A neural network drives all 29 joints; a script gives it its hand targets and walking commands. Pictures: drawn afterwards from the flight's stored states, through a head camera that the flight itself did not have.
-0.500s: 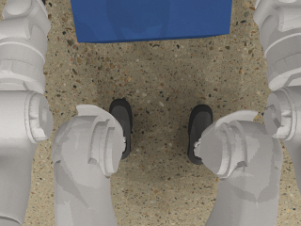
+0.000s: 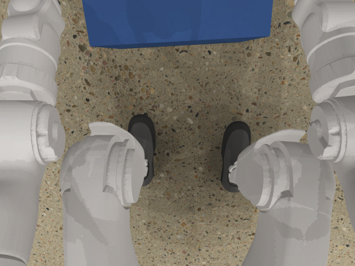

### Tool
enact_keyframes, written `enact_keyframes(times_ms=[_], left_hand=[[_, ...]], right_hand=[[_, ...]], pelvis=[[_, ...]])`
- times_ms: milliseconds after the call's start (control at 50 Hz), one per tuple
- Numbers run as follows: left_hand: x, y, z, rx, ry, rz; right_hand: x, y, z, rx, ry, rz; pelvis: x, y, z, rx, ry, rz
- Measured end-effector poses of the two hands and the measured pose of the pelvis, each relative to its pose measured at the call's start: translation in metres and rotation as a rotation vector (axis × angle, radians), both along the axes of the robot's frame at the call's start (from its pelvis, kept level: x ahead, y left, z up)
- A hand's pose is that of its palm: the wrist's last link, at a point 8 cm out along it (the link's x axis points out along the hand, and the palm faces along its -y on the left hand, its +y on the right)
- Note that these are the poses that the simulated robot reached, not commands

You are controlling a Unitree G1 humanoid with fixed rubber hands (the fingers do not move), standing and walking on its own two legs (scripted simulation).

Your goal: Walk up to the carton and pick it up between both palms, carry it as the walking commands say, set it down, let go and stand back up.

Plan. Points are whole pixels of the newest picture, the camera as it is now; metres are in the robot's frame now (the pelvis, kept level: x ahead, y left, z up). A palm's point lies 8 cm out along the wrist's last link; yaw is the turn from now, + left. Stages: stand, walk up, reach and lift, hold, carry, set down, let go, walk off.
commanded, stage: reach and lift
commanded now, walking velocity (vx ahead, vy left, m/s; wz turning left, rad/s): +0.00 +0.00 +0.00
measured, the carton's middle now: out of the picture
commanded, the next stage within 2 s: none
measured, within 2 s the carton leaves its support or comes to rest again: leaves its support in 1.18 s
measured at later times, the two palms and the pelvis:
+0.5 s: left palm out of the picture +0.52 +0.23 -0.19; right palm out of the picture +0.55 -0.14 -0.19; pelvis +0.00 +0.00 +0.01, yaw +0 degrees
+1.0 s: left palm out of the picture +0.52 +0.23 -0.19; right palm out of the picture +0.55 -0.14 -0.19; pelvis +0.00 +0.00 +0.00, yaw +0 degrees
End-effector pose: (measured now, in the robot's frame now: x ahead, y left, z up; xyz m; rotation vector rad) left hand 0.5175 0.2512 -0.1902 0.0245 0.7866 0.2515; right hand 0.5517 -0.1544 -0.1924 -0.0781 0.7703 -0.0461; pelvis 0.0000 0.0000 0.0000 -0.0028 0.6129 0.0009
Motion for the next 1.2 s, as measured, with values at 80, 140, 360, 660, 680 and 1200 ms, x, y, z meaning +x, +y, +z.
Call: enact_keyframes(times_ms=[80,140,360,660,680,1200], left_hand=[[0.001,-0.008,-0.001,-0.009,-0.004,-0.008],[0.003,-0.013,-0.002,-0.01,-0.004,-0.019],[0.004,-0.018,-0.001,0.001,0.0,-0.024],[0.007,-0.018,0.001,0.002,0.024,-0.03],[0.007,-0.018,0.001,-0.001,0.026,-0.032],[0.008,-0.019,0.005,-0.015,0.016,-0.024]], right_hand=[[0.001,0.008,0.001,0.005,-0.01,0.014],[0.0,0.013,-0.001,0.01,-0.004,0.013],[-0.001,0.014,0.001,-0.003,0.001,0.0],[0.001,0.016,0.004,-0.022,0.022,0.015],[0.001,0.016,0.003,-0.019,0.025,0.015],[0.001,0.016,0.014,-0.017,0.011,-0.002]], pelvis=[[0.0,0.0,0.0,-0.001,-0.002,-0.001],[-0.001,0.0,0.0,-0.002,-0.007,-0.002],[-0.002,0.0,0.004,-0.004,-0.005,0.003],[-0.005,-0.001,0.004,-0.001,-0.022,-0.001],[-0.005,-0.001,0.004,-0.001,-0.021,-0.002],[-0.007,-0.002,0.003,-0.006,-0.063,-0.002]])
